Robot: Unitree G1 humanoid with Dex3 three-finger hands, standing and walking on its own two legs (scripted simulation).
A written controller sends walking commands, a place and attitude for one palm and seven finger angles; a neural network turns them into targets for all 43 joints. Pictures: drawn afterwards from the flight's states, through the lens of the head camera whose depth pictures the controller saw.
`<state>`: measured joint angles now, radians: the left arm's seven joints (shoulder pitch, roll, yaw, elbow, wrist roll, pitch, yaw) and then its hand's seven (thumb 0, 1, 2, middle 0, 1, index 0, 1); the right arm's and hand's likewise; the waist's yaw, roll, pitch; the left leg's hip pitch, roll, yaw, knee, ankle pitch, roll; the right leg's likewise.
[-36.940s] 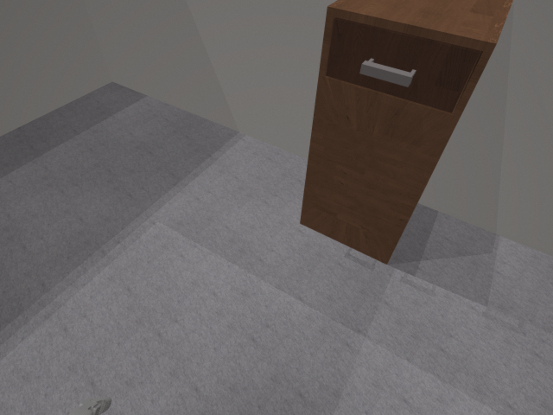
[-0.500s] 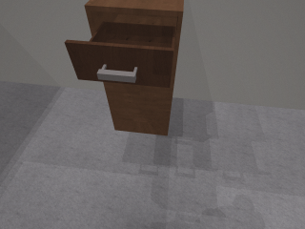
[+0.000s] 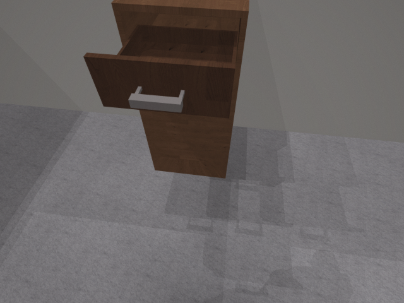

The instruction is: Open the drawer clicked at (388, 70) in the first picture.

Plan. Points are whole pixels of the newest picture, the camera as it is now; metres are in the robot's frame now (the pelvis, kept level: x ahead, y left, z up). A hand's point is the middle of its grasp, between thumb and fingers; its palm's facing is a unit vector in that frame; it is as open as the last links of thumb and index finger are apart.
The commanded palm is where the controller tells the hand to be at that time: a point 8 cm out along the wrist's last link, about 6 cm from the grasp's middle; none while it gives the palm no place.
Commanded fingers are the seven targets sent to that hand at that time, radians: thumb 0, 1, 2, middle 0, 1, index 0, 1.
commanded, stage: look to check the result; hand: left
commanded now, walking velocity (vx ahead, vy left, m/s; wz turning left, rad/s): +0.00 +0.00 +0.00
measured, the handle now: (158, 97) +0.59 +0.15 +0.06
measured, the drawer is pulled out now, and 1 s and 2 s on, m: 0.28 0.28 0.28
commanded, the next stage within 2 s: stand and wait in 0.08 s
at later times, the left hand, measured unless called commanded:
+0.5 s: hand out of the picture +0.03 +0.18 -0.18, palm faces +0.00 -0.98 -0.20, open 7.4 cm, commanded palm none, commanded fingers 0.00 0.90 0.90 -0.20 -0.30 -0.20 -0.30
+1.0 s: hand out of the picture +0.02 +0.20 -0.18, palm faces +0.00 -0.98 -0.20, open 7.4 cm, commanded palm none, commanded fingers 0.00 0.90 0.90 -0.20 -0.30 -0.20 -0.30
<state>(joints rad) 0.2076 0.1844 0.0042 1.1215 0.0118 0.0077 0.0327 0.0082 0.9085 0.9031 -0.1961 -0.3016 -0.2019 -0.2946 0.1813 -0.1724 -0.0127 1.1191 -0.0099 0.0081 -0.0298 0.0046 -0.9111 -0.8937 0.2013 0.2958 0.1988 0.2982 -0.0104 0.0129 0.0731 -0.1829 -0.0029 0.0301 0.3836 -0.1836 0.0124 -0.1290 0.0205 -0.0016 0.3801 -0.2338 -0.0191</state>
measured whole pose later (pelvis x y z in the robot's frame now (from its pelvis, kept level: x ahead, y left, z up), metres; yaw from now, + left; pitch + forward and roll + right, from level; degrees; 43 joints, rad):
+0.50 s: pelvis +0.01 +0.00 +0.00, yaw +0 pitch -1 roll +0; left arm 0.23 0.18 0.01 1.11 0.01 0.00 0.04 0.01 0.91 0.90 -0.20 -0.30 -0.20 -0.29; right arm 0.21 -0.15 -0.02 1.13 -0.01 0.01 -0.04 0.00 -0.90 -0.89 0.20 0.30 0.20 0.30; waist -0.01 -0.01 0.06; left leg -0.17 0.00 0.04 0.40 -0.22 0.02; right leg -0.11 0.02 0.01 0.38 -0.25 -0.01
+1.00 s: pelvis +0.01 +0.02 +0.00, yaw +0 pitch -1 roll +0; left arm 0.24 0.18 0.01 1.11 0.01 0.01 0.04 0.01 0.91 0.90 -0.20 -0.30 -0.20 -0.29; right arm 0.22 -0.15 -0.02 1.13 -0.01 0.00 -0.04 0.00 -0.90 -0.89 0.20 0.30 0.20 0.30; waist -0.01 -0.02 0.07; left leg -0.17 -0.02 0.04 0.40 -0.21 0.04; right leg -0.11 0.00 0.01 0.38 -0.25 0.00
